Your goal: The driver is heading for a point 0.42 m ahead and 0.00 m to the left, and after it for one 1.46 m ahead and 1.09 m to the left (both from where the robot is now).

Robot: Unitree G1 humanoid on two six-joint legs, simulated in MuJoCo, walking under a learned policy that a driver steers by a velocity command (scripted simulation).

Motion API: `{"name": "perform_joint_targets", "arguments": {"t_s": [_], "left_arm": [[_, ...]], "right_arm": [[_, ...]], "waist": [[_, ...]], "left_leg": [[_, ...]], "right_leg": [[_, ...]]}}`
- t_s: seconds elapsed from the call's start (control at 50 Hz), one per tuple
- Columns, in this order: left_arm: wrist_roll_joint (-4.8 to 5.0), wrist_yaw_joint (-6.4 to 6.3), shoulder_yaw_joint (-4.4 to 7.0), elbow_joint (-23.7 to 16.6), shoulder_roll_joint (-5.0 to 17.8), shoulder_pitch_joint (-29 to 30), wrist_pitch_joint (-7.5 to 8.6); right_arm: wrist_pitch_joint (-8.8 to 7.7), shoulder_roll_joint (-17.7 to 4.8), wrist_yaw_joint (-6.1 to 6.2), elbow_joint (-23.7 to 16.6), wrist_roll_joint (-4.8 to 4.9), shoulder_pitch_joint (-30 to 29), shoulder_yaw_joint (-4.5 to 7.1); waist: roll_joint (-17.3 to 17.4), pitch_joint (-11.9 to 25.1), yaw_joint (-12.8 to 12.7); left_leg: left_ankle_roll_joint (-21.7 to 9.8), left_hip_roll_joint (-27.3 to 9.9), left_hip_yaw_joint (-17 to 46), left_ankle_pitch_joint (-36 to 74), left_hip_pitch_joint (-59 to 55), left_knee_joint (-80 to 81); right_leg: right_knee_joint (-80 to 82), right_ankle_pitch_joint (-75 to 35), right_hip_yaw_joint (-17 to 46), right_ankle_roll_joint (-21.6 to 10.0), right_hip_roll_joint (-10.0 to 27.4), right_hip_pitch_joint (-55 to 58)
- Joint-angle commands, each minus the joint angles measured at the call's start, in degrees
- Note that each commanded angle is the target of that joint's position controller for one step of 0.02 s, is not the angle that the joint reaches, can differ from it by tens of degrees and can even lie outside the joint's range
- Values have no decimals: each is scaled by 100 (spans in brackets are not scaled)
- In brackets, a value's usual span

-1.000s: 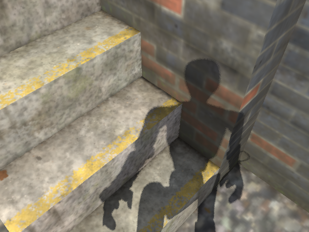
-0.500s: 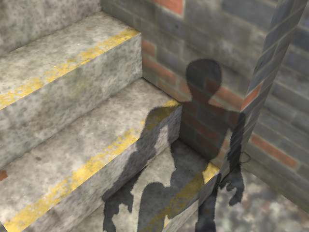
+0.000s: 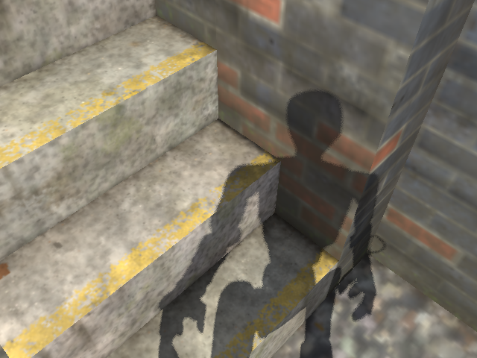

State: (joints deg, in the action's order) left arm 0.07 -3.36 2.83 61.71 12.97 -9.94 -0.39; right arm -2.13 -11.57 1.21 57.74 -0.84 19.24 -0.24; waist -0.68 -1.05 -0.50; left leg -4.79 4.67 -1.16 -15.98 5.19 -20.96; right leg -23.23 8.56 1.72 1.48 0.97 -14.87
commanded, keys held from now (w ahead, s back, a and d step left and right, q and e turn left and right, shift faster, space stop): w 0.36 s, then no key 0.50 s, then w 0.14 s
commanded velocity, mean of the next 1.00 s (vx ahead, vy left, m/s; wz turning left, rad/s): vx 0.13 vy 0.00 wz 0.00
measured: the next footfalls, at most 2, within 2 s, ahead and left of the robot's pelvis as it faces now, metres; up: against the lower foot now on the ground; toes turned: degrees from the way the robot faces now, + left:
right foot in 0.66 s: +0.18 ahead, -0.17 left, +0.00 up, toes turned -1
left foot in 0.86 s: +0.09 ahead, +0.06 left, +0.00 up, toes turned -1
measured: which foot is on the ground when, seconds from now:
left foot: down 0.00-0.70, up 0.72-0.84, down 0.86-1.00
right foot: down 0.00-0.38, up 0.40-0.64, down 0.66-1.00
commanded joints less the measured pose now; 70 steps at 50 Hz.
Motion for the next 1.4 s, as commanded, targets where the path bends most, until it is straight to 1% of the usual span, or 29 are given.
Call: {"name": "perform_joint_targets", "arguments": {"t_s": [0.02, 0.36, 0.38, 0.4, 0.42, 0.46, 0.48, 0.56, 0.64, 0.66, 0.68, 0.7, 0.72, 0.78, 0.82, 0.86, 0.88, 0.9, 0.92, 0.96, 1.02, 1.12, 1.2, 1.26, 1.3, 1.32, 1.34, 1.36, 1.4], "left_arm": [[0, -18, 100, -175, 608, -89, 38], [4, -20, 108, -179, 593, -137, 35], [212, -26, 225, -496, 809, 249, 108], [184, 55, 106, -1023, 658, 1451, 226], [139, 107, 152, -1059, 725, 1361, 306], [86, 235, 238, -616, 754, 314, 465], [78, 281, 211, -540, 579, 162, 521], [-32, 252, 88, -815, 222, 782, 554], [19, 152, 179, -829, 591, 123, 395], [-38, 76, 266, -773, 872, -272, 360], [-116, 3, 359, -721, 1289, -899, 317], [-238, -4, 294, -588, 1313, -1077, 256], [-251, 53, 47, -463, 590, -1119, 303], [-177, 113, -128, -705, 511, 337, 309], [-121, 137, -136, -678, 643, 502, 261], [25, 201, -155, -589, 476, 311, 249], [61, 236, -141, -591, 492, 313, 218], [37, 285, -162, -619, 316, 210, 192], [-67, 127, 36, -694, 881, 303, 163], [-23, -6, 64, -679, 761, 45, 163], [38, 42, 53, -706, 479, -102, 169], [15, 130, 15, -967, 387, 92, 366], [-15, 173, 18, -982, 539, -135, 452], [14, 189, 78, -876, 636, -576, 402], [-13, 139, 200, -598, 909, -1542, 285], [-163, 157, 160, -427, 914, -2017, 270], [-254, 178, 100, -403, 856, -1700, 357], [-176, 183, 65, -539, 820, -1068, 425], [5, 182, -30, -723, 661, -208, 488]], "right_arm": [[-36, -578, 14, -104, 2, 434, 108], [-49, -542, 13, -85, 7, 487, 115], [-114, -1111, 55, -217, 150, 802, 329], [-166, -1447, 73, -412, 198, 514, 438], [-207, -1491, 153, -368, 86, 465, 491], [-249, -827, 202, -202, 58, 721, 378], [-200, -790, 179, -180, 65, 809, 366], [-95, -941, 136, -373, -13, 359, 355], [-156, -1052, 39, -389, 141, 81, 392], [-230, -992, -4, -357, 114, 153, 365], [-309, -833, -5, -443, -47, 93, 277], [-288, -277, 27, -363, -44, 724, 129], [-72, -302, 136, -82, 115, 498, 104], [121, -396, 149, 25, -71, 243, 51], [141, -405, 131, 250, -112, 490, 5], [87, -507, 103, 303, -157, 334, -65], [54, -646, 89, 196, -162, 167, -82], [31, -795, 53, 269, -123, -39, -75], [6, -1185, 54, 160, 32, -422, 98], [-136, -798, 46, 96, -15, -462, 54], [-269, -429, -35, 98, -11, -209, 18], [-404, -702, -120, -87, 37, -190, 89], [-449, -878, -133, -179, 49, -119, 190], [-481, -841, -138, -403, 35, -583, 179], [-558, -603, -165, -544, 47, -887, 112], [-519, -419, -162, -551, 125, -1022, 53], [-405, -542, -176, -471, 298, -755, 127], [-297, -552, -148, -556, 400, -701, 145], [-199, -502, -37, -824, 233, -954, 151]], "waist": [[99, -39, -1], [102, -65, -2], [525, 541, 380], [1085, -687, 620], [922, -904, 476], [186, -751, 146], [153, -651, 139], [424, -310, 254], [656, 68, -111], [586, 310, -263], [249, 894, -491], [-941, 1537, -114], [-594, 1605, -275], [-718, 464, 348], [-810, 405, 506], [-376, 220, 399], [-237, 73, 350], [391, -310, 108], [512, -805, 35], [229, -330, 15], [-160, -356, 121], [509, 14, 172], [395, 544, 101], [185, 671, -228], [-536, 738, -622], [-1409, 520, -820], [-972, 113, -452], [-697, -255, -138], [-92, -516, 175]], "left_leg": [[132, -756, 626, 1492, 592, 454], [131, -758, 619, 1470, 586, 451], [-289, -1003, 1335, -2751, -161, 954], [-811, -2176, 2769, -3772, 66, 1933], [-1102, -2718, 3311, -3228, -162, 2150], [-884, -2267, 2289, -732, -1169, 1671], [-794, -2143, 1825, 260, -1211, 1498], [-456, -1287, 445, 3370, 46, 755], [-199, -1164, 501, 4035, 351, -96], [33, -1009, 499, 4045, 470, -411], [375, -807, 428, 2751, 1081, -1079], [693, -514, 383, -330, 1665, -2074], [553, -330, 312, -2241, 1262, -2485], [493, -573, 316, -1866, 836, -1675], [449, -455, 83, -659, 183, -747], [368, -771, 503, 517, -287, 262], [275, -1112, 923, -617, 263, 621], [174, -1074, 1053, -1774, 1171, 812], [217, -637, 544, -1548, 1546, 490], [274, -550, 385, -1031, 1274, 259], [190, -524, 278, -841, 1035, -227], [17, -798, 678, 1200, 390, -246], [-169, -943, 742, 4043, -189, -708], [-71, -771, 486, 4864, 384, -1239], [208, -346, 168, 3127, 1853, -2703], [487, 3, 12, -1459, 2805, -4532], [486, -357, 431, -2498, 3155, -5995], [390, -689, 721, -2316, 3438, -6343], [446, -1089, 679, -1676, 3128, -5484]], "right_leg": [[113, -634, 329, -260, 261, 495], [104, -624, 341, -260, 253, 479], [-672, 2175, -109, -327, -150, -393], [-1677, 1383, -298, -232, -99, -2017], [-2474, 1262, 153, -296, 357, -2806], [-2912, 1087, 264, -380, 515, -3304], [-2970, 995, 154, -333, 558, -3253], [-1604, 265, -460, 39, 212, -1360], [-149, -773, -569, -199, -222, 247], [144, -1500, -380, -339, -111, 959], [-169, -3535, 472, -624, 668, 2205], [-366, -4995, 1482, -1598, 1725, 2916], [138, -4645, 1748, -1707, 2106, 2273], [760, -1925, 922, -977, 1207, 659], [914, -811, 625, -722, 878, 167], [1012, 858, 505, -270, 632, -303], [1005, 1359, 401, -93, 441, -169], [860, 1039, 233, -57, 263, 318], [488, 854, 19, -100, -22, 392], [404, 1234, 118, -383, 38, 502], [439, 1793, 337, -742, 177, 80], [-566, -309, -178, -677, -77, 3], [-1385, -1478, -389, -482, -82, 112], [-1160, -1466, -298, -625, -85, 998], [-465, -1804, 635, -1166, 521, 2235], [454, -2547, 2023, -1975, 1657, 2295], [615, -2063, 2319, -2242, 2091, 1555], [825, -1225, 1954, -2048, 2099, 967], [1280, -247, 1260, -1389, 1681, 131]]}}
